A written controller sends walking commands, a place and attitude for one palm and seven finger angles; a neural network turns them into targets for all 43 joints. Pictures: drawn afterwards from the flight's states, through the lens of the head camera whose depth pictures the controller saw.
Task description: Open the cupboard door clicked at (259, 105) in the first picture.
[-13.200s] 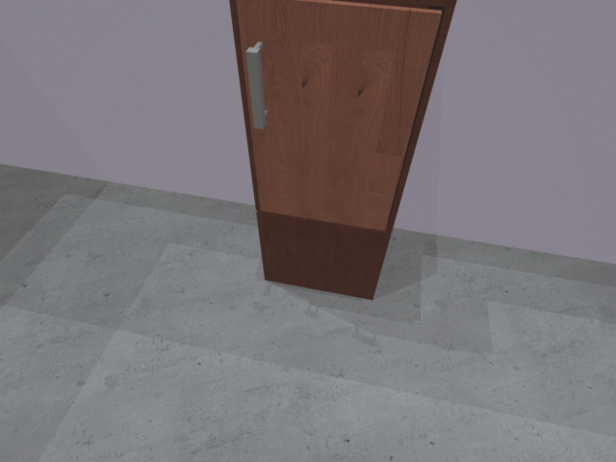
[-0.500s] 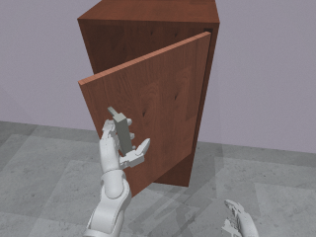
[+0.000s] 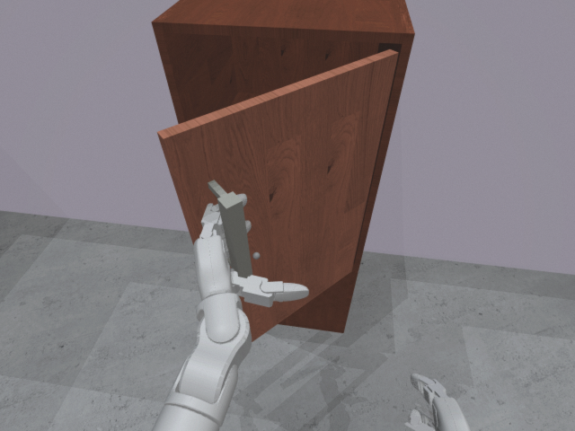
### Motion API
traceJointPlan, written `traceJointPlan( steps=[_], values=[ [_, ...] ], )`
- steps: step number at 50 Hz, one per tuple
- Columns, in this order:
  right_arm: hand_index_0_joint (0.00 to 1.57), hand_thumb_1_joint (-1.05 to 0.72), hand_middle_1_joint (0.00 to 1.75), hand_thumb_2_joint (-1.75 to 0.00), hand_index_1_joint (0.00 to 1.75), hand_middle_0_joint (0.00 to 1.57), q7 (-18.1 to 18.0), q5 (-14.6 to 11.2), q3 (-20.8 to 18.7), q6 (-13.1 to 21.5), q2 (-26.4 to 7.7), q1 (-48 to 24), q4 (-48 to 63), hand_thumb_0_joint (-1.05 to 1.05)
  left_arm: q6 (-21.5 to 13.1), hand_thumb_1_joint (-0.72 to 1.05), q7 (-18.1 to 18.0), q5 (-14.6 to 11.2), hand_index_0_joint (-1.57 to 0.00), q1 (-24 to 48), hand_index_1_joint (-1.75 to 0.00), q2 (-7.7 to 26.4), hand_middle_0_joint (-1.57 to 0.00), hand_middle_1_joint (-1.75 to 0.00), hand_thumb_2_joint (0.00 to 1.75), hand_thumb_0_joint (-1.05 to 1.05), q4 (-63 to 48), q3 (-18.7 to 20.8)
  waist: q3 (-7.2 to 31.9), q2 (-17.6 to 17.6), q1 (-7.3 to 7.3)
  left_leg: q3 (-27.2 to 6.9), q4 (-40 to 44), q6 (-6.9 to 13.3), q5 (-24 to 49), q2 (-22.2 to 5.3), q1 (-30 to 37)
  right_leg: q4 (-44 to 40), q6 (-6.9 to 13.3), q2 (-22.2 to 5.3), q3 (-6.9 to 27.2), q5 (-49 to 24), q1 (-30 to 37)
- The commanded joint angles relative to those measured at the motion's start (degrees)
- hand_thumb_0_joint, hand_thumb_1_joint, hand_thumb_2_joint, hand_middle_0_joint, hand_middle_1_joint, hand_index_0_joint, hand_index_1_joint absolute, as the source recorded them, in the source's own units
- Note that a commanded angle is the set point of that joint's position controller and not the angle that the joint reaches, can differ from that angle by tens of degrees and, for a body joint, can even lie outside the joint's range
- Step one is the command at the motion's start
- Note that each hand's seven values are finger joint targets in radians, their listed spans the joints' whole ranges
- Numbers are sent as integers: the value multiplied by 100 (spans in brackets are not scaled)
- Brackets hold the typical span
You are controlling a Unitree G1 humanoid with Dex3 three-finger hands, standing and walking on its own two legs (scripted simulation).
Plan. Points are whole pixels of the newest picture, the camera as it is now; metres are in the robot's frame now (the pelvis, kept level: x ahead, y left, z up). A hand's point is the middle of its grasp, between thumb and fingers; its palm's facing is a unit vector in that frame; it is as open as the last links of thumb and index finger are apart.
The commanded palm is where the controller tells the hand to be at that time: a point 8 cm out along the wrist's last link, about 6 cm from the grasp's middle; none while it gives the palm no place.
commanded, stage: slide the hand sideways off the handle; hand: left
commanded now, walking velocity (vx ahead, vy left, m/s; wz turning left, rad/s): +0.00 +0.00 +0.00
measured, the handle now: (230, 235) +0.36 +0.11 +0.10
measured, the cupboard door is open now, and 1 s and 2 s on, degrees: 46 49 48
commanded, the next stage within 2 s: draw the hand back to the body in 1.28 s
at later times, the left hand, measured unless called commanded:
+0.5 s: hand (255, 287) +0.27 +0.07 +0.10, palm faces -0.14 -0.99 -0.01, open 16.3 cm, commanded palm +0.25 +0.13 +0.09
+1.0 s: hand (216, 311) +0.24 +0.11 +0.09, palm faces -0.11 -0.99 -0.05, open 16.1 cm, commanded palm +0.21 +0.18 +0.09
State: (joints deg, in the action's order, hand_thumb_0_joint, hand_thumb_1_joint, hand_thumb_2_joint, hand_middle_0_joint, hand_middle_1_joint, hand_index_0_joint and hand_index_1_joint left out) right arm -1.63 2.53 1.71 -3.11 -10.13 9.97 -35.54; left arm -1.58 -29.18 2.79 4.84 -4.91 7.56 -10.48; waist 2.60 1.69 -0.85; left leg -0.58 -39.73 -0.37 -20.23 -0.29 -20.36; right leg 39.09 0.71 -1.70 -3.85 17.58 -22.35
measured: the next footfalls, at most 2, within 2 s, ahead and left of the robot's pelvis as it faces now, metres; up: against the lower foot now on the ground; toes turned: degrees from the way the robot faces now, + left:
none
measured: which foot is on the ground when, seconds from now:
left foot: down 0.00-1.00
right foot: down 0.00-1.00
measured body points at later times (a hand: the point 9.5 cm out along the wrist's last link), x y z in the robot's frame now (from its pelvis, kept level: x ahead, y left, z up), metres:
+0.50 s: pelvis +0.00 +0.00 +0.00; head -0.01 -0.01 +0.45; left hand +0.28 +0.12 +0.10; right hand +0.17 -0.21 -0.08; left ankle +0.01 +0.12 -0.72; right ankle +0.03 -0.11 -0.72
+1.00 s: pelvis +0.02 -0.01 -0.01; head +0.02 -0.03 +0.44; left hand +0.24 +0.16 +0.10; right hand +0.20 -0.24 -0.08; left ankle +0.01 +0.12 -0.72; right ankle +0.03 -0.11 -0.72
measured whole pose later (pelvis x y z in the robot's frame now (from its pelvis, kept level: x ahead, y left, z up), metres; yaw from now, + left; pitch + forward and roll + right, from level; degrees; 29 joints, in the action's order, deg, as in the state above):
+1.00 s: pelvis +0.02 -0.01 -0.01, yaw -1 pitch +3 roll +0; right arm -2.8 -1.0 2.5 8.1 -13.2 13.6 -29.0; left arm -7.0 9.2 -10.6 -21.0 10.3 -13.2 -0.1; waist 3.2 2.4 -0.6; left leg -0.6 -42.6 -1.5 -23.6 -1.5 -21.7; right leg 42.9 1.6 -0.5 -3.8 21.2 -24.4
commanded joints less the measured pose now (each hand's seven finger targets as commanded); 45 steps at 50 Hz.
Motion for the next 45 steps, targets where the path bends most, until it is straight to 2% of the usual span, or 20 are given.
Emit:
traceJointPlan(
  steps=[1,4,5,6,7,9,10,11,12,14,15,19,20,23,26,32,34,38,40,45],
  values=[
    [20,-90,30,-90,30,20,22,7,-177,340,-494,-779,973,0,-302,-50,-123,105,-15,1873,-30,-607,-15,-30,30,0,-1282,-280,978,-454,76,-51,690,46,712,36,219,-642,137,128,-58,-323,378],
    [20,-90,30,-90,30,20,24,10,-187,315,-484,-795,975,0,-284,-50,-160,129,-15,1811,-30,-505,-15,-30,30,0,-1325,-200,1036,-528,40,-40,678,43,709,44,202,-667,144,127,-30,-297,436],
    [20,-90,30,-90,30,20,42,30,-176,311,-697,-367,775,0,-499,-50,1013,649,-15,1633,-30,-23,-15,-30,30,0,-1007,-1235,636,-912,496,-48,596,155,769,25,324,-575,120,111,106,-656,83],
    [20,-90,30,-90,30,20,-24,-42,-215,343,-695,-303,993,0,-754,-50,1640,418,-15,2063,-30,555,-15,-30,30,0,-1525,-636,1117,-635,314,-13,564,182,792,61,333,-507,135,72,139,-829,257],
    [20,-90,30,-90,30,20,-90,-77,-184,375,-683,-350,1046,0,-904,-50,2125,347,-15,2138,-30,746,-15,-30,30,0,-1605,-605,1249,-375,255,-5,566,183,793,85,431,-450,167,75,174,-884,367],
    [20,-90,30,-90,30,20,-155,-206,-86,524,-665,-402,1171,0,-975,-50,3011,-113,-15,2051,-30,692,-15,-30,30,0,-1476,-695,1082,-164,314,-50,579,184,572,117,412,-466,169,95,143,-713,282],
    [20,-90,30,-90,30,20,-176,-290,-48,595,-677,-482,1252,0,-900,-50,3340,-481,-15,1993,-30,647,-15,-30,30,0,-1446,-602,978,11,291,-77,619,166,430,124,383,-504,185,113,127,-545,279],
    [20,-90,30,-90,30,20,-200,-337,-14,682,-658,-538,1291,0,-823,-50,3477,-790,-15,1874,-30,625,-15,-30,30,0,-1373,-403,855,-130,254,-118,663,137,278,120,305,-552,165,132,71,-372,263],
    [20,-90,30,-90,30,20,-213,-373,8,764,-653,-600,1337,0,-717,-50,3510,-1044,-15,1732,-30,547,-15,-30,30,0,-1362,-254,756,-189,188,-144,704,117,132,130,218,-596,139,148,32,-189,236],
    [20,-90,30,-90,30,20,-194,-388,7,898,-685,-595,1347,0,-595,-50,3363,-1258,-15,1371,-30,725,-15,-30,30,0,-1382,205,769,-609,56,-195,804,80,28,107,120,-629,109,168,-40,27,314],
    [20,-90,30,-90,30,20,-153,-392,8,945,-683,-636,1376,0,-574,-50,3262,-1254,-15,1093,-30,745,-15,-30,30,0,-1429,265,708,-464,-47,-185,845,61,46,100,86,-610,115,165,-45,62,330],
    [20,-90,30,-90,30,20,0,-324,-53,1052,-676,-483,1434,0,-660,-50,2876,-914,-15,724,-30,918,-15,-30,30,0,-2021,338,861,-362,-72,-95,783,68,321,61,161,-520,99,148,14,-198,347],
    [20,-90,30,-90,30,20,20,-306,-55,1047,-699,-451,1419,0,-686,-50,2827,-816,-15,552,-30,1190,-15,-30,30,0,-2065,519,857,-352,-123,-81,792,68,360,59,121,-514,116,139,38,-222,427],
    [20,-90,30,-90,30,20,43,-289,-57,1034,-671,-476,1503,0,-697,-50,2867,-795,-15,109,-30,1265,-15,-30,30,0,-2298,661,869,-409,-160,40,747,94,479,73,76,-544,100,134,125,-453,587],
    [20,-90,30,-90,30,20,25,-309,-42,1005,-671,-499,1533,0,-668,-50,2939,-846,-15,-222,-30,1414,-15,-30,30,0,-2421,829,611,-282,-133,81,746,93,371,75,-42,-617,89,125,168,-362,565],
    [20,-90,30,-90,30,20,-43,-326,-72,1143,-685,-433,1567,0,-727,-50,3157,-1061,-15,-928,-30,1495,-15,-30,30,0,-2882,1021,767,-259,-107,128,600,108,563,113,-15,-616,45,136,214,-642,671],
    [20,-90,30,-90,30,20,-68,-327,-88,1192,-717,-370,1548,0,-743,-50,3229,-1105,-15,-1013,-30,1618,-15,-30,30,0,-2946,1136,725,-472,-45,119,530,117,589,121,-79,-622,9,137,238,-705,634],
    [20,-90,30,-90,30,20,-97,-329,-101,1300,-736,-297,1558,0,-814,-50,3395,-1171,-15,-1197,-30,1695,-15,-30,30,0,-3090,1182,676,-300,-11,117,406,125,588,156,-128,-584,-8,118,292,-704,528],
    [20,-90,30,-90,30,20,-119,-329,-124,1342,-762,-264,1549,0,-852,-50,3463,-1219,-15,-1491,-30,1826,-15,-30,30,0,-3089,1360,745,-429,-46,111,354,132,662,152,-164,-569,-14,126,317,-767,589],
    [20,-90,30,-90,30,20,-139,-352,-130,1440,-785,-205,1593,0,-888,-50,3683,-1376,-15,-1973,-30,1959,-15,-30,30,0,-3206,1590,796,-254,-86,109,240,119,890,167,-217,-437,-11,117,316,-1145,637]
  ],
)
